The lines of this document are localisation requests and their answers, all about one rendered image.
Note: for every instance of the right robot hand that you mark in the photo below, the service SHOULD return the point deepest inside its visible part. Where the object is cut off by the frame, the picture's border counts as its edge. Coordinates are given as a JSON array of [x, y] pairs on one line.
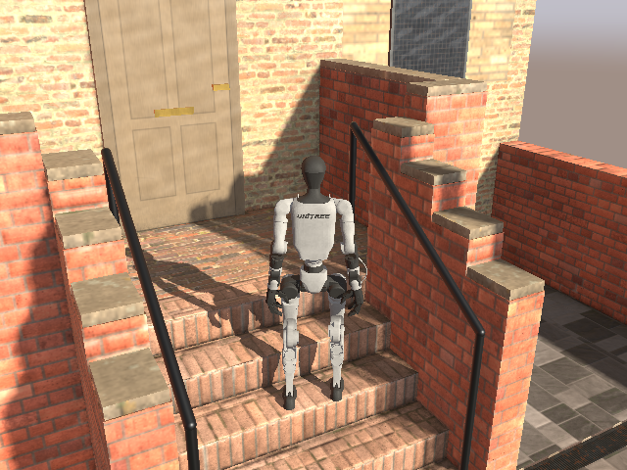
[[357, 303]]

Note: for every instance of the left robot upper arm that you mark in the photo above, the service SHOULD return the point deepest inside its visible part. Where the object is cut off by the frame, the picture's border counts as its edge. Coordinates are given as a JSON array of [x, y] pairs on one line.
[[282, 208]]

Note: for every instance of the left robot hand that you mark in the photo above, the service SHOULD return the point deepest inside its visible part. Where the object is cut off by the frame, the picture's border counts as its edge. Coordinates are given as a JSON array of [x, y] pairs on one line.
[[271, 300]]

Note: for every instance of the right robot upper arm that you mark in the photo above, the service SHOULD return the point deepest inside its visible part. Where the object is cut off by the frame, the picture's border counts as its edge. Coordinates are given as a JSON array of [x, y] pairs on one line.
[[347, 225]]

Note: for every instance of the robot left forearm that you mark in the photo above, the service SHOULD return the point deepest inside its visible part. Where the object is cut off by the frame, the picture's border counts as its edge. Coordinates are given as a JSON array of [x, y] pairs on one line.
[[275, 269]]

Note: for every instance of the robot left shin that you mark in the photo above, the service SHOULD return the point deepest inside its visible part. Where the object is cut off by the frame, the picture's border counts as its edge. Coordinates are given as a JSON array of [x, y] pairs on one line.
[[289, 359]]

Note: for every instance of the robot right forearm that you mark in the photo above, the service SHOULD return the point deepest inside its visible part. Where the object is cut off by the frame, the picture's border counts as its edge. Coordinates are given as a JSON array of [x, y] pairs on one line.
[[353, 269]]

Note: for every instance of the robot right foot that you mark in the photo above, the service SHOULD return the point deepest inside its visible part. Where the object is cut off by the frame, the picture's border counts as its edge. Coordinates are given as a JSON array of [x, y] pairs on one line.
[[336, 393]]

